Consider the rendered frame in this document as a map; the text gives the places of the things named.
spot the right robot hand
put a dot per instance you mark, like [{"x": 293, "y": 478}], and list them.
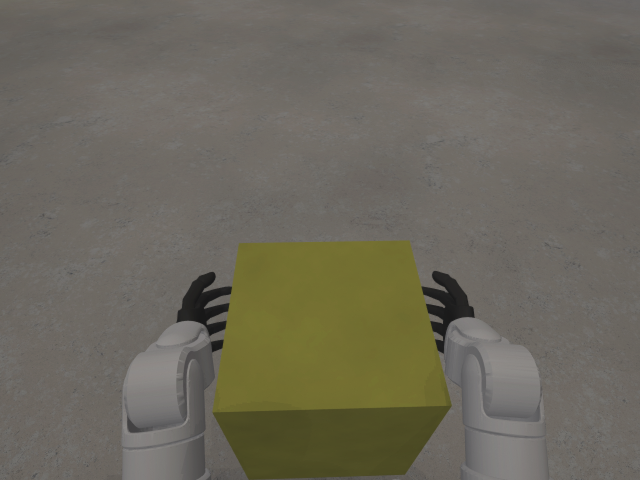
[{"x": 455, "y": 302}]

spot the right robot forearm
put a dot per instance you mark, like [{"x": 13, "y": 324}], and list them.
[{"x": 502, "y": 403}]

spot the carton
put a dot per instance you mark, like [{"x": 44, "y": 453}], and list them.
[{"x": 329, "y": 365}]

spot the left robot hand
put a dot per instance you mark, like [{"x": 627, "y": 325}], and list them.
[{"x": 194, "y": 302}]

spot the left robot forearm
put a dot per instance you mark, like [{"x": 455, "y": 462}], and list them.
[{"x": 163, "y": 406}]

